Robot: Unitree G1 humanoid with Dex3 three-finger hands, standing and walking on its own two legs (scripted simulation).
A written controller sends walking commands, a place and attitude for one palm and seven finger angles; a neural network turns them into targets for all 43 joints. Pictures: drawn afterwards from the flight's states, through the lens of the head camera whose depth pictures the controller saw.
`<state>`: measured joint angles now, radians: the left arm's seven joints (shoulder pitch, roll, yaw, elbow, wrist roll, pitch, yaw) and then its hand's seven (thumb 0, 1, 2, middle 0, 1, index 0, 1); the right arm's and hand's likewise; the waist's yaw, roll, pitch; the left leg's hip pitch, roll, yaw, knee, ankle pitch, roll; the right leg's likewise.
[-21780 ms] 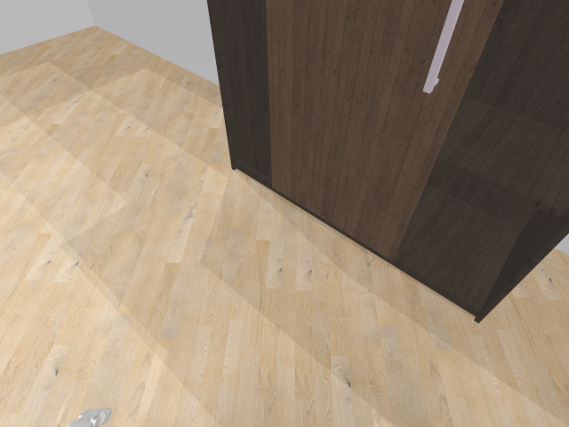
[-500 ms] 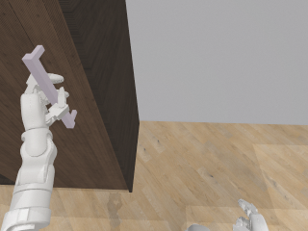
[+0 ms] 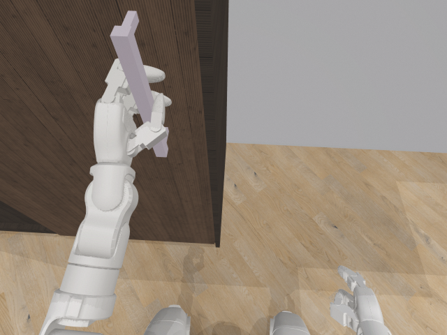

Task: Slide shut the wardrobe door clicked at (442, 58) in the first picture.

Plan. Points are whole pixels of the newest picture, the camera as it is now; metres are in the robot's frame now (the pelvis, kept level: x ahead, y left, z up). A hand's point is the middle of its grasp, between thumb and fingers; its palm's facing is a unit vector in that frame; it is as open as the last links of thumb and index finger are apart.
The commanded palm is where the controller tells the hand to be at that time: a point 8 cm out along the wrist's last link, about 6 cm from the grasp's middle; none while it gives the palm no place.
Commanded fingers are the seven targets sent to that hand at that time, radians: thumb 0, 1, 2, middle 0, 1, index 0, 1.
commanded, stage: stop walking and hold the door there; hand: left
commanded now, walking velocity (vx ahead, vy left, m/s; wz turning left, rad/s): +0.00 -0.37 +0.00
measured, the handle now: (149, 98) +0.42 +0.14 +0.17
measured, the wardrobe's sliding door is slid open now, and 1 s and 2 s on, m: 0.00 0.00 0.00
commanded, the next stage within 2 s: loosen the grip on the handle in 0.68 s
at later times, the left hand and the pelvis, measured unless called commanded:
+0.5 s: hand (160, 125) +0.37 +0.12 +0.17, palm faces +0.01 -1.00 -0.05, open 5.8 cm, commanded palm +0.34 +0.13 +0.16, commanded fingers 0.00 0.90 0.90 -0.45 -1.40 -0.45 -1.40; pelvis +0.01 +0.02 +0.02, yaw +1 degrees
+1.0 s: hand (150, 124) +0.36 +0.13 +0.18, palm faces +0.06 -1.00 -0.01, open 8.8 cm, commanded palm +0.33 +0.16 +0.17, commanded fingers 0.00 -0.55 0.20 -0.42 -1.37 -0.42 -1.37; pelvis -0.02 +0.02 +0.02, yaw +0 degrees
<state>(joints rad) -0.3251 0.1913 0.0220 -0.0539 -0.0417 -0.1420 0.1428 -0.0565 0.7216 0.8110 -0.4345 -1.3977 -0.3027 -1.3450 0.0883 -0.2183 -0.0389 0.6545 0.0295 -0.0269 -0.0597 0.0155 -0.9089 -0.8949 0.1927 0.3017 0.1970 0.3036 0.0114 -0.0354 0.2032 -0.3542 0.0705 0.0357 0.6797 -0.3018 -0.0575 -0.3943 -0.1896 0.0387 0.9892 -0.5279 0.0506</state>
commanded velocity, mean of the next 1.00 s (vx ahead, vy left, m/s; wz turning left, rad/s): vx -0.02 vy -0.06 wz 0.00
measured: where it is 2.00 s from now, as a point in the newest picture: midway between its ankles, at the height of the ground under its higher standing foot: outside the picture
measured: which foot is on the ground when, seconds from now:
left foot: down 0.00-1.00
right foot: up 0.00-0.10, down 0.12-1.00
